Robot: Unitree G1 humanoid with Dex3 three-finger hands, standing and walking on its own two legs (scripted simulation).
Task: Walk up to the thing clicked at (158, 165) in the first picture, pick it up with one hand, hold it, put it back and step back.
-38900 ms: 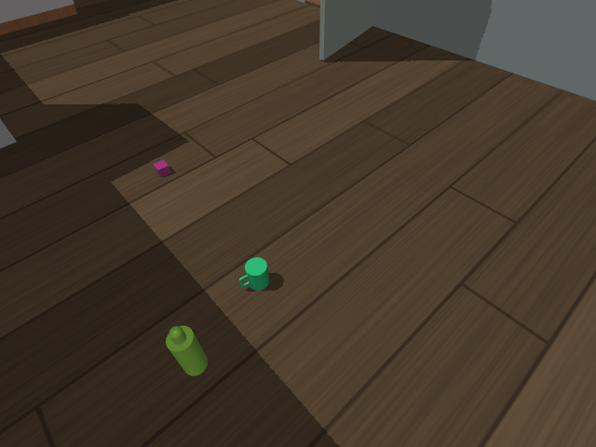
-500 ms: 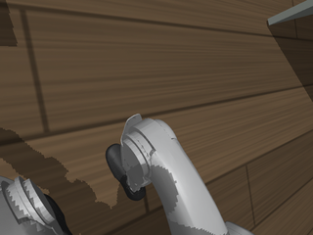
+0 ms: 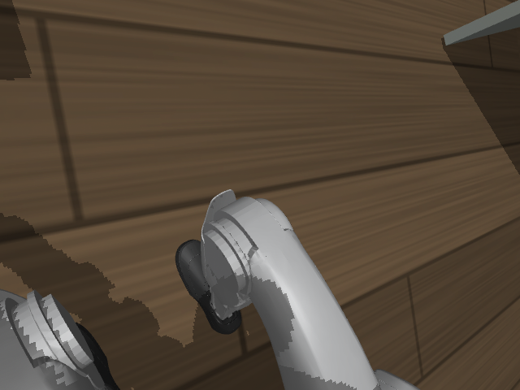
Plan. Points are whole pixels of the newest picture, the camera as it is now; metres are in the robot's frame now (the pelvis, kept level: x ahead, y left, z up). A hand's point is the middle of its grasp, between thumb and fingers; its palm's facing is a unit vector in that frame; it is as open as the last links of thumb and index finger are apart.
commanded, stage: close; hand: left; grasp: from above
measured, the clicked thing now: out of the picture +0.46 +0.36 -0.30
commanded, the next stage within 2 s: settle in 0.90 s
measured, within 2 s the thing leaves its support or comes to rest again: leaves its support in 1.36 s
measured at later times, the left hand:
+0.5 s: hand out of the picture +0.45 +0.34 -0.26, palm faces +0.00 -0.46 -0.89, open 9.1 cm
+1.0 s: hand out of the picture +0.45 +0.34 -0.26, palm faces +0.00 -0.46 -0.89, open 9.1 cm
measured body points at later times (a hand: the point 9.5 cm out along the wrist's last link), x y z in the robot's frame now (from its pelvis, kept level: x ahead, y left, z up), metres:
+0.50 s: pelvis +0.00 +0.00 +0.00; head +0.31 +0.11 +0.30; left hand +0.45 +0.36 -0.21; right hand +0.00 -0.24 -0.03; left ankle +0.06 +0.13 -0.29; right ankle +0.13 -0.11 -0.29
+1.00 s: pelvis +0.00 +0.00 +0.00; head +0.31 +0.12 +0.30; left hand +0.45 +0.36 -0.21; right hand +0.00 -0.24 -0.03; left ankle +0.06 +0.13 -0.29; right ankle +0.13 -0.11 -0.29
